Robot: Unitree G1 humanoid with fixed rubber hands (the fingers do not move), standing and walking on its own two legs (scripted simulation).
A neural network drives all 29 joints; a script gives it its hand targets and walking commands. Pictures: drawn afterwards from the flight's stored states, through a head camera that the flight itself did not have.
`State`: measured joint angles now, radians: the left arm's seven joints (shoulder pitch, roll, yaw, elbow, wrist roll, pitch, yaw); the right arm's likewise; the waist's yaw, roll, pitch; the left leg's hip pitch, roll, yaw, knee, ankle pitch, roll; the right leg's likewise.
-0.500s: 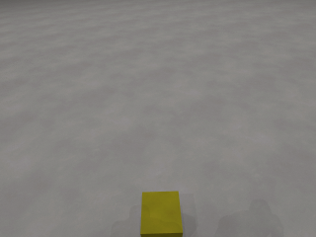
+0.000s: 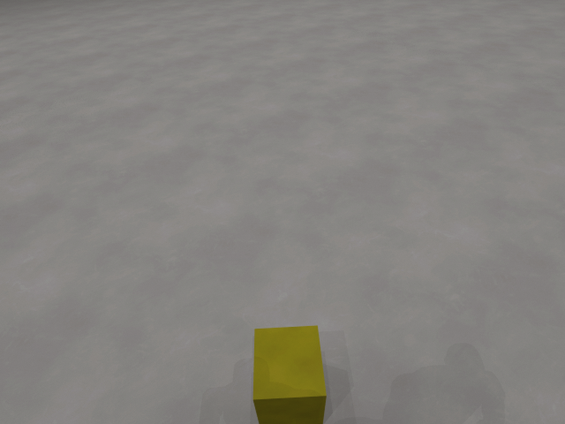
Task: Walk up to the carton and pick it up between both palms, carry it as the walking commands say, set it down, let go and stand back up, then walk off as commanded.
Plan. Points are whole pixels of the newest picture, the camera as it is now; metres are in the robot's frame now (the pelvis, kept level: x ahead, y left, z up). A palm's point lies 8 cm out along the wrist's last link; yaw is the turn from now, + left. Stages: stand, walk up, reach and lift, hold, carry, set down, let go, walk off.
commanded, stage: stand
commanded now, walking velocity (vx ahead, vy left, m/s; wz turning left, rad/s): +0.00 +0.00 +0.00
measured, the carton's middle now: (288, 377) +0.46 +0.02 -0.64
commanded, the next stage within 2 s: walk off in 0.74 s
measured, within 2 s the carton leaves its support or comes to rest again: neither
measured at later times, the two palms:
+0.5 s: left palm out of the picture -0.06 +0.21 -0.15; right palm out of the picture -0.08 -0.20 -0.14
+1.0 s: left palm out of the picture -0.06 +0.21 -0.15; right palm out of the picture -0.07 -0.20 -0.14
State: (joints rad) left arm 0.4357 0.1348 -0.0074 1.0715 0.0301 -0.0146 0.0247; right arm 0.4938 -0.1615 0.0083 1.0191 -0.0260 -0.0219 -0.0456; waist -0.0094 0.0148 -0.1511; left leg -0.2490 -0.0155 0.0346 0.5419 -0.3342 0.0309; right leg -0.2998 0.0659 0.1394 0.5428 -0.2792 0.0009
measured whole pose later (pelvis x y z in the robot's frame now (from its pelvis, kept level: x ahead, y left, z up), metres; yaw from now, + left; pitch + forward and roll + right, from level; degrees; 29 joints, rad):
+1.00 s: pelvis -0.02 +0.01 +0.00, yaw -2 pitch +1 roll +0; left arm 0.37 0.10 -0.01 1.14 0.02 0.00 0.04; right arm 0.41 -0.13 0.00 1.09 -0.01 -0.01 -0.05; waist -0.01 0.00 -0.04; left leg -0.23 -0.03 0.07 0.51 -0.29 0.05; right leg -0.30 0.05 0.18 0.53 -0.24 0.03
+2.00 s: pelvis -0.23 +0.13 +0.00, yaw -36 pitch +3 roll -3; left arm 0.20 0.22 0.09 0.96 0.02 0.11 0.00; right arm 0.25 -0.18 0.00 0.87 -0.03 0.01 -0.06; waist -0.01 0.01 0.03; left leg -0.34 0.11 0.24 0.56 -0.27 0.07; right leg -0.35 0.00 -0.01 0.94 -0.55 0.12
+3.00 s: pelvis -0.35 +0.31 +0.01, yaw -59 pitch +2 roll -1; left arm 0.26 0.20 0.06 1.10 0.01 0.05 0.03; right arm 0.34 -0.14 0.03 0.98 -0.02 -0.02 -0.03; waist -0.02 -0.02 0.00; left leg -0.24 -0.02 0.12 0.48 -0.27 0.08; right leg -0.13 0.00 0.04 0.41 -0.26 0.03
